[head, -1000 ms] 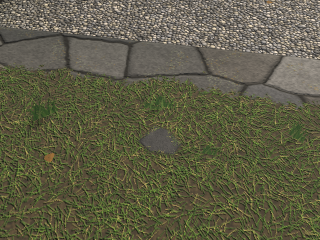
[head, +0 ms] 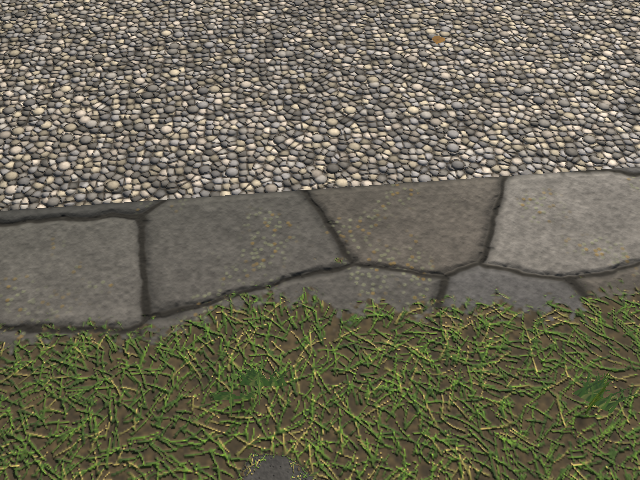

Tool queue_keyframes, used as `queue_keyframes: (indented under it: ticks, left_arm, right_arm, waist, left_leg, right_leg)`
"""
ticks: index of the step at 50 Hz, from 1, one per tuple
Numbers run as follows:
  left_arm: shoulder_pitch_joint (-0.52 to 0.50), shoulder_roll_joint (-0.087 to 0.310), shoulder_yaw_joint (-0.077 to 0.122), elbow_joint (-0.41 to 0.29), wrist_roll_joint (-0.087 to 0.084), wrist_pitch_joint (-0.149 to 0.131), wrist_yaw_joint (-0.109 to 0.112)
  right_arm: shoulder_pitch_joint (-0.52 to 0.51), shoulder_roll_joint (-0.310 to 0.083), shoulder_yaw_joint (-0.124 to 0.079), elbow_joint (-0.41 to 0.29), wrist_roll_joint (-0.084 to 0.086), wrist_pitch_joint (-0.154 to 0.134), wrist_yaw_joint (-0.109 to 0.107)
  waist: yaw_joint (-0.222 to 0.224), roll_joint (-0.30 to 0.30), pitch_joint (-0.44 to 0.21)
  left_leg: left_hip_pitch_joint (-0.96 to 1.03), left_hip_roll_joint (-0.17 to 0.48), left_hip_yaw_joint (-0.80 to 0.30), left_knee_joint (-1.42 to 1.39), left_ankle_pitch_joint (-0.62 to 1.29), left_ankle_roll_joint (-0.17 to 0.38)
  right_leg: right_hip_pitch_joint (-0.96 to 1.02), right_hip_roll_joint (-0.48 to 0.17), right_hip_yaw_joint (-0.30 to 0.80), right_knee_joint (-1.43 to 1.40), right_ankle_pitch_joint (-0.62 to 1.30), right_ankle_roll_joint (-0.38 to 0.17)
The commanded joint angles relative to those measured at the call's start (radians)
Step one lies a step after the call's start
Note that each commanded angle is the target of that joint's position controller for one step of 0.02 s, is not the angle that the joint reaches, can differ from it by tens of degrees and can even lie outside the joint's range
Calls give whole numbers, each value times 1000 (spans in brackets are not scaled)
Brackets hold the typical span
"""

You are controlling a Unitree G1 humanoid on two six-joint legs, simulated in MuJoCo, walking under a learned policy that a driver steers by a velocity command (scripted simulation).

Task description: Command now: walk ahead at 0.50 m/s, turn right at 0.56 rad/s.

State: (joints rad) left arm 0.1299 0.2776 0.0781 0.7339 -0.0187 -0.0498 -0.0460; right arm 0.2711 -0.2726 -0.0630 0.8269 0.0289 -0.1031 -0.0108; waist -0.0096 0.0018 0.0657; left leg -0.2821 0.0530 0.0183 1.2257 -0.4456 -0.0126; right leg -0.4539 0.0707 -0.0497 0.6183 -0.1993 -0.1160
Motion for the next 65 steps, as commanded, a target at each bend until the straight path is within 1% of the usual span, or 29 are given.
queue_keyframes:
  ticks: [1, 5, 10, 14, 18, 19, 20, 21, 22, 23, 24, 25, 26, 28, 30, 34, 38, 41, 43, 44, 45, 46, 47, 48, 49, 51, 57, 62, 65]
  left_arm:
    - [102, 96, 27, -44, -1, -22, 10]
    - [89, 124, 31, -66, 6, -30, 29]
    - [163, 150, 38, -52, -6, -17, 54]
    - [224, 151, 38, -36, -12, -5, 58]
    - [198, 143, 38, -48, -8, 6, 64]
    - [184, 112, 27, -60, -3, 4, 62]
    - [177, 53, 4, -83, 13, 0, 58]
    - [325, -2, -13, -110, -17, -10, 58]
    - [327, 104, 1, -84, -30, -10, 61]
    - [225, 156, 15, -89, -21, -4, 60]
    - [171, 141, 13, -99, -6, -1, 61]
    - [134, 123, 13, -111, 6, -4, 58]
    - [137, 103, 12, -115, 1, -4, 51]
    - [152, 66, 4, -110, -6, 1, 45]
    - [112, 46, -5, -125, 4, 3, 44]
    - [0, 21, -25, -144, 9, -14, 30]
    - [-115, 30, -27, -172, -2, -24, 15]
    - [-142, 55, -18, -192, -4, -28, 6]
    - [-14, 95, 7, -159, 6, -33, 12]
    - [138, 147, 33, -117, 14, -33, 22]
    - [325, 240, 57, -94, 29, -26, 39]
    - [328, 270, 55, -91, 35, -23, 34]
    - [306, 178, 34, -89, 24, -27, 31]
    - [246, 138, 18, -88, 15, -31, 29]
    - [179, 105, 6, -89, 16, -35, 25]
    - [103, 67, 0, -80, 26, -51, 20]
    - [121, 92, 18, -12, 38, -73, 42]
    - [130, 134, 27, 15, 28, -51, 66]
    - [156, 164, 36, 31, 10, -23, 79]
  right_arm:
    - [-71, -130, -25, -123, -21, -55, -5]
    - [-56, -98, -26, -138, -45, -9, -4]
    - [-247, -50, -2, -193, -42, -8, 4]
    - [-334, -78, -7, -224, -22, -23, 25]
    - [-238, -126, -33, -211, -19, -45, 32]
    - [-139, -153, -48, -191, -28, -50, 26]
    - [14, -210, -63, -179, -45, -51, 16]
    - [104, -281, -81, -143, -57, -38, 20]
    - [91, -188, -62, -154, -34, -33, 25]
    - [56, -124, -44, -160, -29, -26, 21]
    - [12, -108, -34, -159, -37, -18, 22]
    - [-14, -88, -26, -148, -40, -13, 24]
    - [-26, -77, -19, -141, -46, -14, 25]
    - [-24, -74, -19, -122, -37, -21, 29]
    - [-13, -108, -28, -100, -29, -27, 29]
    - [5, -151, -35, -69, -17, -13, 23]
    - [76, -179, -37, -30, -4, 5, 24]
    - [94, -197, -40, -6, 5, 21, 22]
    - [79, -199, -35, 2, 11, 31, 18]
    - [81, -169, -22, 0, 4, 31, 16]
    - [78, -92, 10, -36, -33, 24, 16]
    - [177, -28, 28, -46, -11, 6, 18]
    - [108, -142, -2, -33, 13, 1, 19]
    - [45, -163, -12, -55, 20, 0, 21]
    - [20, -146, -12, -53, 11, 8, 17]
    - [41, -119, -16, -44, 0, 32, 15]
    - [-27, -63, -13, -71, -3, 62, 16]
    - [-195, -25, 5, -138, -24, 54, 50]
    - [-225, -39, -1, -181, -23, 56, 73]
  waist:
    - [31, 6, -162]
    - [-17, -9, -113]
    - [53, -68, -76]
    - [89, -97, -74]
    - [17, -141, -98]
    - [-34, -130, -158]
    - [-99, -29, -296]
    - [-34, 320, -416]
    - [-53, 250, -361]
    - [-82, 143, -233]
    - [-65, 69, -160]
    - [-47, 58, -100]
    - [-21, 82, -80]
    - [-1, 106, -75]
    - [2, 91, -63]
    - [-29, 71, -57]
    - [-72, 81, -37]
    - [-58, 99, -25]
    - [32, 88, -87]
    - [102, 62, -186]
    - [162, -107, -349]
    - [101, -323, -442]
    - [132, -174, -334]
    - [110, -146, -218]
    - [73, -91, -162]
    - [16, -120, -101]
    - [3, -58, -42]
    - [51, -41, 17]
    - [56, -67, -12]
  left_leg:
    - [-445, 63, -113, 19, 89, 28]
    - [-336, 70, -86, -153, 175, -23]
    - [-289, -4, -59, -539, 477, -49]
    - [-241, -46, -76, -686, 507, -36]
    - [-97, -60, -78, -777, 388, 22]
    - [66, -35, -85, -795, 394, 55]
    - [323, 133, -241, -778, 345, 122]
    - [642, 356, -706, -863, 143, 289]
    - [617, 377, -809, -912, -76, 282]
    - [498, 326, -654, -926, -62, 237]
    - [372, 279, -525, -939, 59, 213]
    - [271, 236, -438, -962, 167, 209]
    - [204, 204, -368, -987, 231, 202]
    - [153, 177, -286, -1026, 307, 216]
    - [145, 187, -238, -1055, 392, 239]
    - [150, 164, -128, -1075, 468, 225]
    - [183, 172, -91, -1053, 455, 203]
    - [250, 213, -104, -1009, 496, 183]
    - [223, 180, -76, -852, 713, 151]
    - [134, 125, -35, -660, 733, 118]
    - [-96, 49, 15, -303, 369, 68]
    - [-400, -79, -67, -39, -147, 37]
    - [-494, -30, -149, 62, -111, 41]
    - [-521, 8, -134, 53, -12, 50]
    - [-480, 46, -120, 16, 71, 43]
    - [-389, 86, -127, -46, 176, 27]
    - [-452, 73, -152, -198, 379, -3]
    - [-378, 41, -27, -498, 540, 13]
    - [-345, 10, 22, -573, 471, 38]
  right_leg:
    - [465, -285, 477, -338, 148, -203]
    - [254, -228, 363, -395, 337, -203]
    - [192, -144, 277, -369, 254, -126]
    - [253, -179, 368, -307, 147, -106]
    - [319, -197, 470, -178, 160, -67]
    - [285, -147, 439, -67, 210, -35]
    - [162, -85, 355, 208, 93, 4]
    - [-201, 49, 232, 529, -372, 70]
    - [-337, -33, 254, 675, -373, 83]
    - [-364, -65, 239, 711, -274, 90]
    - [-331, -95, 207, 694, -201, 95]
    - [-308, -116, 204, 643, -157, 96]
    - [-261, -138, 200, 605, -133, 93]
    - [-219, -145, 170, 530, -125, 95]
    - [-237, -157, 151, 429, -89, 104]
    - [-197, -170, 96, 179, 103, 111]
    - [-126, -136, 54, 14, 170, 106]
    - [-94, -119, 44, -58, 98, 68]
    - [135, -73, 11, -142, 101, 31]
    - [372, -95, 38, -138, 119, 2]
    - [670, -344, 310, -118, 162, -67]
    - [839, -507, 714, -258, -46, -192]
    - [744, -474, 671, -299, -146, -159]
    - [625, -440, 518, -319, -113, -122]
    - [510, -393, 416, -351, -46, -100]
    - [362, -336, 269, -423, 56, -78]
    - [345, -322, 43, -482, 298, -74]
    - [354, -302, -114, -446, 486, -33]
    - [446, -328, -139, -348, 636, -16]
